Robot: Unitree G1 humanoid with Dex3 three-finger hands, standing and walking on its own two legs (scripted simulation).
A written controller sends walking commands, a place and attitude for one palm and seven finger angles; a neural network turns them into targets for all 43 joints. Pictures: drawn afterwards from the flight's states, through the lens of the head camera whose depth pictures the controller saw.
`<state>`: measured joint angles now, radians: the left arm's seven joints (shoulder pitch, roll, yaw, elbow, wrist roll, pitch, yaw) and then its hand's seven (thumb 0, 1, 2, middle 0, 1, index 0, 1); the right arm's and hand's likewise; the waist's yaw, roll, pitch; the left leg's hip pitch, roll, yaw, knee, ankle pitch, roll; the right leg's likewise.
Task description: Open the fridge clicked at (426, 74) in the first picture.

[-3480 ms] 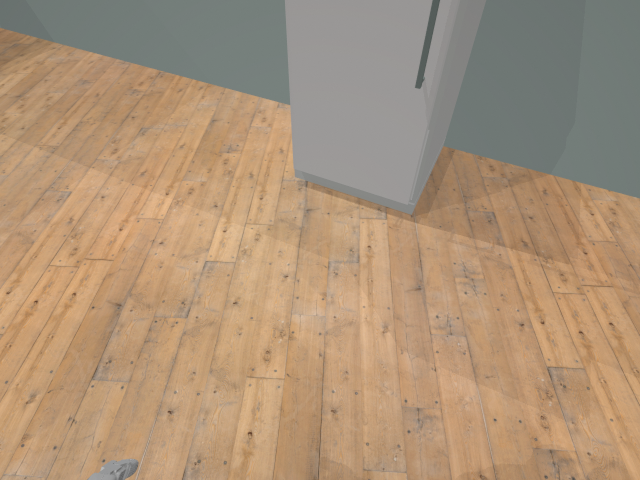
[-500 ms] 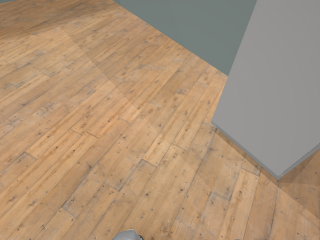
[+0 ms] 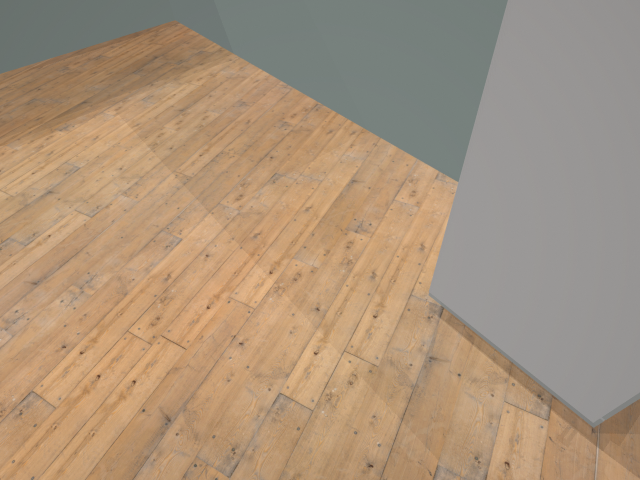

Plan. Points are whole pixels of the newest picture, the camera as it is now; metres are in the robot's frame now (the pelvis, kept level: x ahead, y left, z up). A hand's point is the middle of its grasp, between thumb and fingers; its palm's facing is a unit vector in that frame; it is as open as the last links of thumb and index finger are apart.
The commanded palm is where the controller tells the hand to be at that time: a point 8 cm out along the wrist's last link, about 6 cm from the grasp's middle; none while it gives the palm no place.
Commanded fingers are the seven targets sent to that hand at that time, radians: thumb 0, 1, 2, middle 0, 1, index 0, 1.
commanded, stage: turn to face it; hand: right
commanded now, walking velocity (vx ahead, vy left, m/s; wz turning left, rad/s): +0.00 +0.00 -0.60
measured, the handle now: out of the picture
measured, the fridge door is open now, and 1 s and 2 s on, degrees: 0 0 0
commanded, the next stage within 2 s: take the last steps up to it in 1.28 s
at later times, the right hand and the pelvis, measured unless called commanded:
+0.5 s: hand out of the picture +0.13 -0.17 -0.14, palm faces +0.30 +0.92 -0.26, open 7.4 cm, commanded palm none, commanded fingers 0.00 -0.90 -0.90 0.20 0.30 0.20 0.30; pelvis +0.06 +0.05 +0.01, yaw -19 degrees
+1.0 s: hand out of the picture -0.04 -0.21 -0.16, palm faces +0.61 +0.75 -0.27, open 7.4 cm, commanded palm none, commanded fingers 0.00 -0.90 -0.90 0.20 0.30 0.20 0.30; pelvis +0.05 +0.01 +0.01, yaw -36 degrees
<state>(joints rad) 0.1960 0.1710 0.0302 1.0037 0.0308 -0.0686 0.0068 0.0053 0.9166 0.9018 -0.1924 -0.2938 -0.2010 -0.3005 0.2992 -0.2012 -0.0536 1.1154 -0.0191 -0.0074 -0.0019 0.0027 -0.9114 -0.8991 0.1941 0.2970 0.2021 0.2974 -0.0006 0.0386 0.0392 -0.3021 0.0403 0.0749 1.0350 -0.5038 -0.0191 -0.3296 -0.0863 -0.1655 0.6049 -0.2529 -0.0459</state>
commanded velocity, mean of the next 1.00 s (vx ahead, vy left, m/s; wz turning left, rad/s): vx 0.00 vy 0.00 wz -0.56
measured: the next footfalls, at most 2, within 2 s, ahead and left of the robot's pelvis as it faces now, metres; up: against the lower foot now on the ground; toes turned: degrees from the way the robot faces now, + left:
left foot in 0.34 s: +0.15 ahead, +0.14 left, +0.00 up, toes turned -7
right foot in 0.78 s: +0.04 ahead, -0.10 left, +0.00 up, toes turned -38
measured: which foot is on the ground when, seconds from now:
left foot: up 0.00-0.32, down 0.34-0.78, up 0.80-1.00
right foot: down 0.00-0.34, up 0.36-0.76, down 0.78-1.00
